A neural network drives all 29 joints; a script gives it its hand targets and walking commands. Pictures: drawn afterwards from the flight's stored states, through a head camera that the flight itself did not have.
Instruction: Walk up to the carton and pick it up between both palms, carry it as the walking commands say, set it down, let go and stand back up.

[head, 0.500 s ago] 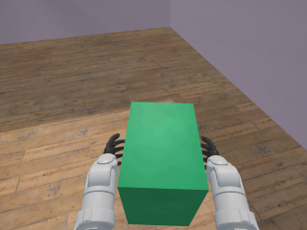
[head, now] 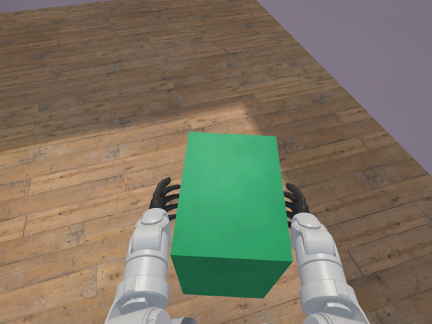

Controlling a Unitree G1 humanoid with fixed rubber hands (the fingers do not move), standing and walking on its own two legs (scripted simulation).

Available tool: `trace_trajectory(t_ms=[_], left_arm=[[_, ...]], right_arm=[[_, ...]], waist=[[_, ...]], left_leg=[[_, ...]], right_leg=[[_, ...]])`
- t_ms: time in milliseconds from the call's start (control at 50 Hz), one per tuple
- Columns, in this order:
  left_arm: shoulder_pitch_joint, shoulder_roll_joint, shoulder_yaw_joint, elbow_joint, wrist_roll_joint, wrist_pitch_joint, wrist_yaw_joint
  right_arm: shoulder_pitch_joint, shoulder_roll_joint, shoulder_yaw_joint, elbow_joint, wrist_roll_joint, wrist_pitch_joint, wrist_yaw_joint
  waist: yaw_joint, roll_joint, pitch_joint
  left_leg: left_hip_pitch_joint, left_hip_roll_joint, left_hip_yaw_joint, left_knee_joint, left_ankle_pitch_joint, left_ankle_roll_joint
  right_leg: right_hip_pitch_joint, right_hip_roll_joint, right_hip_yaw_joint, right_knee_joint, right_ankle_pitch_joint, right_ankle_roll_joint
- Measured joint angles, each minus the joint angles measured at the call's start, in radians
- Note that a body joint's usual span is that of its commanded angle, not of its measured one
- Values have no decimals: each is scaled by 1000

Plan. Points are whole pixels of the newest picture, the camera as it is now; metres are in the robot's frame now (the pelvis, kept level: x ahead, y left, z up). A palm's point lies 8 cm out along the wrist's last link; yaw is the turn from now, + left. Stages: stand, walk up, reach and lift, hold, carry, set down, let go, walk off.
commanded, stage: set down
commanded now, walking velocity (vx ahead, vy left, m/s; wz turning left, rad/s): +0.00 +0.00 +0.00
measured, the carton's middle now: (227, 218) +0.34 +0.01 -0.08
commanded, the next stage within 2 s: none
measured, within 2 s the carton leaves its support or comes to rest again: neither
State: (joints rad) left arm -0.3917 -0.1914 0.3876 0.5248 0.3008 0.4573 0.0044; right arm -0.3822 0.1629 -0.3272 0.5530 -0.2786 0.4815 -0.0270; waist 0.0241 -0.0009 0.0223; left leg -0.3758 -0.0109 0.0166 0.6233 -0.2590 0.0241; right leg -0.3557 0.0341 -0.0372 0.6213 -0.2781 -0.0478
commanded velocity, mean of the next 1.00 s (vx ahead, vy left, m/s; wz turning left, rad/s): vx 0.00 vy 0.00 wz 0.00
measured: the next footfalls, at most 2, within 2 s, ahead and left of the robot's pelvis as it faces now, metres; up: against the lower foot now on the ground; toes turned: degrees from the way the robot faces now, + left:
none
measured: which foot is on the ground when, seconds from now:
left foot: down 0.00-1.00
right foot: down 0.00-1.00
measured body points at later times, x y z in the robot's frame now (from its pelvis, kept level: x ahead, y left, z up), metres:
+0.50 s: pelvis -0.02 +0.00 -0.05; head +0.12 +0.01 +0.38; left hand +0.35 +0.16 -0.10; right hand +0.36 -0.13 -0.11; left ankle +0.04 +0.11 -0.72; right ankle +0.03 -0.09 -0.72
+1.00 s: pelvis -0.03 +0.00 -0.13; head +0.16 +0.01 +0.28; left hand +0.39 +0.15 -0.19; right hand +0.39 -0.13 -0.19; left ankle +0.04 +0.11 -0.72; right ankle +0.03 -0.10 -0.72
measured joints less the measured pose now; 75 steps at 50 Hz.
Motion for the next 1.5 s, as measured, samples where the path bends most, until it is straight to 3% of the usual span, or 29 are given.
trace_trajectory(t_ms=[240,440,960,1100,1500], left_arm=[[-64,4,32,28,-5,-141,4],[-132,21,41,38,-36,-193,16],[-289,58,47,91,-75,-187,51],[-336,85,46,119,-83,-187,55],[-506,142,47,177,-100,-172,80]], right_arm=[[-83,-22,-15,56,20,-142,-4],[-163,-34,-32,82,38,-202,-10],[-308,-81,-48,118,104,-193,-37],[-359,-95,-36,146,121,-193,-60],[-538,-152,-39,219,155,-187,-85]], waist=[[5,-8,-2],[4,-8,-44],[-11,-11,-195],[-5,-14,-215],[-12,-11,-192]], left_leg=[[-266,4,6,129,-21,2],[-514,3,10,268,-50,6],[-1018,-20,-10,627,-161,-1],[-1126,-35,-34,713,-187,-18],[-1381,-49,-31,930,-236,-11]], right_leg=[[-270,1,2,133,-20,1],[-520,-3,3,274,-51,4],[-1021,28,41,643,-172,19],[-1130,42,45,724,-192,23],[-1383,57,52,937,-239,41]])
